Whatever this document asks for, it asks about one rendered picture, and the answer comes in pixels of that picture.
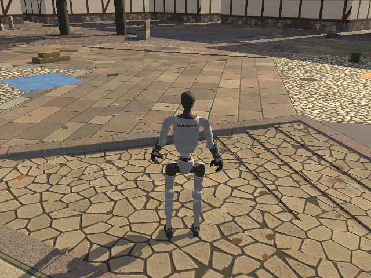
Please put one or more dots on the left robot upper arm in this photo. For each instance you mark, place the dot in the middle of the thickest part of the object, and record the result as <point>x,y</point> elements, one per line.
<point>165,129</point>

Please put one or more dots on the left robot hand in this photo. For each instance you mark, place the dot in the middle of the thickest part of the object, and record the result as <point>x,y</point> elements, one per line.
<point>158,156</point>

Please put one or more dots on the right robot foot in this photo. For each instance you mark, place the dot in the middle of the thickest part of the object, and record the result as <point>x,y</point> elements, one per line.
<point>195,231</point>

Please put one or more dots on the right robot hand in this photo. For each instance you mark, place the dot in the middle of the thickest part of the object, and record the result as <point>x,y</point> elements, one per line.
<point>215,163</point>

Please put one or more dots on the right robot thigh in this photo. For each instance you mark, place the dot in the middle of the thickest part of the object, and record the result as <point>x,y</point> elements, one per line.
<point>198,174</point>

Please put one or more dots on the robot left forearm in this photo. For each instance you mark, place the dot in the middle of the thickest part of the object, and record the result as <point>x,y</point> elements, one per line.
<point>156,148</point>

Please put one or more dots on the right robot upper arm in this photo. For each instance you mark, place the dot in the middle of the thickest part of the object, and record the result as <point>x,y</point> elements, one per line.
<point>204,122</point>

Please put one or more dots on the robot right forearm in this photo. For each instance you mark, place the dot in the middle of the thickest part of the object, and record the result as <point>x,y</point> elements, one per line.
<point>215,152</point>

